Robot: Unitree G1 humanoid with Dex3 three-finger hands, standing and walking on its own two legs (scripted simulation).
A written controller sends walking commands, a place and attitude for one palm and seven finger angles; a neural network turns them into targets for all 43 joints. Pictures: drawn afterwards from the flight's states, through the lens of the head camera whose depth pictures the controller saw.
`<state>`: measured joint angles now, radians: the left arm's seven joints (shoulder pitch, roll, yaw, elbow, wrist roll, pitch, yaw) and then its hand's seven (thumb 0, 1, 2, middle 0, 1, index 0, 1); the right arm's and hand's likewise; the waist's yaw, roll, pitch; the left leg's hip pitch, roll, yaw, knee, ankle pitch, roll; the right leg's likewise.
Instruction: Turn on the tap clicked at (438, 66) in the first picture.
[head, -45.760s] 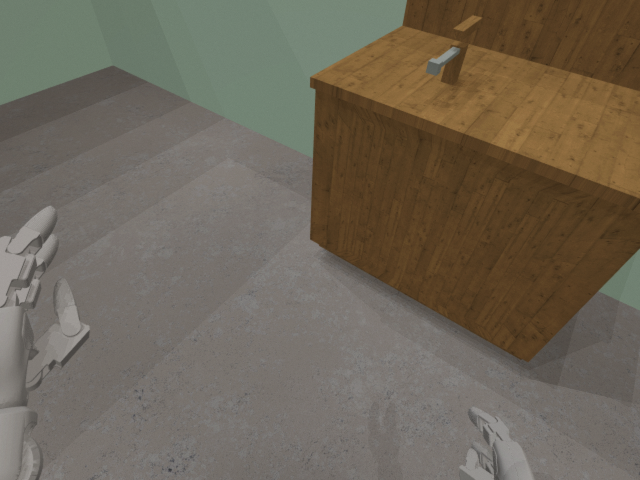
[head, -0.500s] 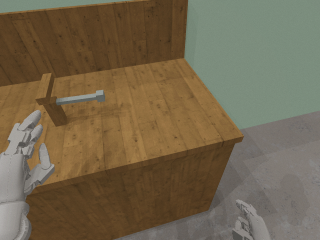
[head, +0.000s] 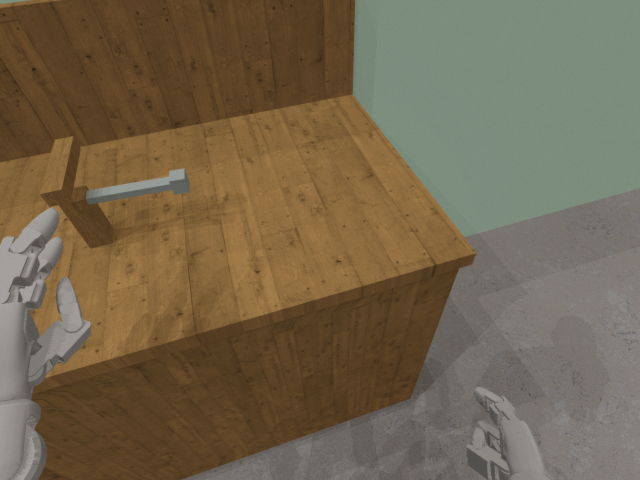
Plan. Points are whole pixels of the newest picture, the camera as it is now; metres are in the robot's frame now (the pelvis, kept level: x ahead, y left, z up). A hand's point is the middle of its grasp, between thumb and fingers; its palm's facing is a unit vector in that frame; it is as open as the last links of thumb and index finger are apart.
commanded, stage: step back with the hand held close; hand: left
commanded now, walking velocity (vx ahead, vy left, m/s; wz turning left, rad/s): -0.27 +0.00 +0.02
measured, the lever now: (179, 181) +0.52 +0.28 +0.08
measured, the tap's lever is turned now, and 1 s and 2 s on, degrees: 86 86 86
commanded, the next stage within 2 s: stop stepping back and stand still in 1.38 s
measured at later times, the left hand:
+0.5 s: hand (45, 397) +0.15 +0.26 +0.15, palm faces +0.38 -0.82 -0.44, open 7.4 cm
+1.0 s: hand out of the picture +0.09 +0.27 +0.15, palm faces +0.43 -0.78 -0.46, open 7.4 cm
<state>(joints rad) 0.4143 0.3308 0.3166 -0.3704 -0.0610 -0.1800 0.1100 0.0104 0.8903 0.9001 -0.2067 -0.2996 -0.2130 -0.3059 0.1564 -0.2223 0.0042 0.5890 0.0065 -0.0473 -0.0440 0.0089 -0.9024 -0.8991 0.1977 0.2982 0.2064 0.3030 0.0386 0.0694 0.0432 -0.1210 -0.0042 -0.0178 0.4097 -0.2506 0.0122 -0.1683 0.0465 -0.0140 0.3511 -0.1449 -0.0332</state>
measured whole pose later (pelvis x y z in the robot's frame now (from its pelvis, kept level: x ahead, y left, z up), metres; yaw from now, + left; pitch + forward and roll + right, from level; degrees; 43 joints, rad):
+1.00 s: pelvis -0.11 +0.02 -0.02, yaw +4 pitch +0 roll -2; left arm 0.50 0.41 0.38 -0.56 -0.01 -0.21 0.16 0.01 0.88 0.90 -0.21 -0.30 -0.22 -0.31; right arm 0.19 -0.19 -0.04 0.58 0.00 -0.06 -0.06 0.01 -0.90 -0.90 0.20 0.30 0.21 0.30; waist -0.01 0.01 0.07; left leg -0.44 0.01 0.02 0.62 -0.17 0.04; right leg -0.50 0.06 0.04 0.90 -0.33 0.02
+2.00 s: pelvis -0.31 -0.05 -0.02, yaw +1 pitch -3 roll +1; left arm 0.46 0.37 0.34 -0.39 -0.02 -0.12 0.17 0.01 0.89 0.90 -0.21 -0.30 -0.21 -0.31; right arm 0.31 -0.20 -0.01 0.64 0.00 -0.11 -0.07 0.01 -0.90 -0.90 0.20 0.30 0.20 0.30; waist -0.05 0.01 -0.05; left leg -0.25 0.02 0.00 0.58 -0.32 0.01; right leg -0.30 0.02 -0.04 0.65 -0.40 -0.01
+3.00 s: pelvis -0.29 -0.04 +0.00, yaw +2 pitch -1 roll -1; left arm 0.48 0.35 0.31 -0.48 -0.05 -0.13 0.16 0.01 0.89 0.90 -0.21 -0.30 -0.21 -0.31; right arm 0.15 -0.21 0.00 0.59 0.00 -0.10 -0.06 0.01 -0.90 -0.90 0.20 0.30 0.21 0.30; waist 0.00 0.02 0.05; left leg -0.21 0.02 0.03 0.46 -0.24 0.00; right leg -0.20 0.04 -0.01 0.42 -0.21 -0.03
